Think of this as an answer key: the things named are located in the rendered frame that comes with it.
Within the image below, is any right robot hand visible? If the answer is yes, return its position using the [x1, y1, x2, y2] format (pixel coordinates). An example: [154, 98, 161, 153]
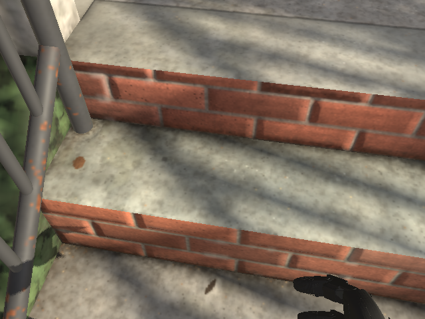
[293, 274, 390, 319]

